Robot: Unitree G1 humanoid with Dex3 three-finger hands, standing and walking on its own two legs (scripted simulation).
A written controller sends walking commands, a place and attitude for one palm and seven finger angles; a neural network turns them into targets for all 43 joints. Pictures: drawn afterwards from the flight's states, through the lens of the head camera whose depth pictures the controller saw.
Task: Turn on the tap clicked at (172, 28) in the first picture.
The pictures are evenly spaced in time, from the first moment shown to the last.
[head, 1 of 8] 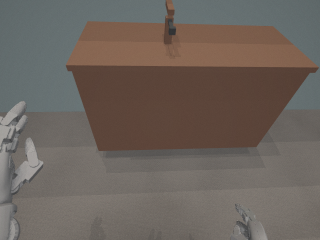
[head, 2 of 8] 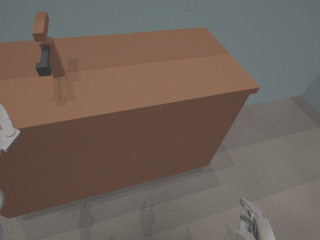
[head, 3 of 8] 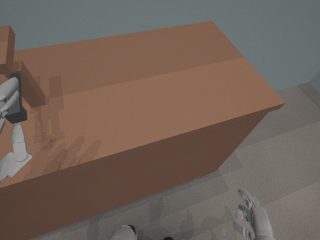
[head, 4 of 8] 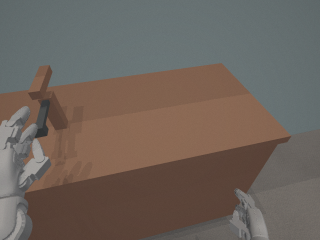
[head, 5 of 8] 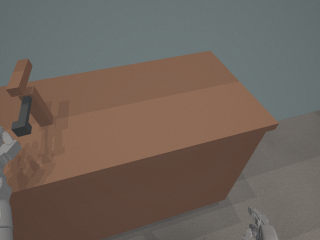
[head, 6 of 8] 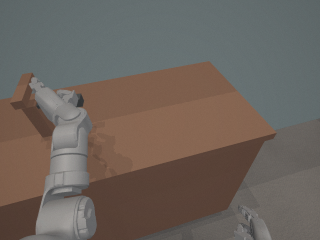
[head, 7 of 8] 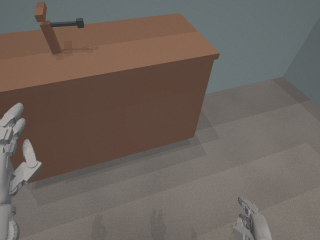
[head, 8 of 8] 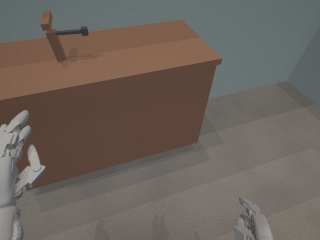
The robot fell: no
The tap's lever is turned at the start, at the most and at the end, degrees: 0 83 83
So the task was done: yes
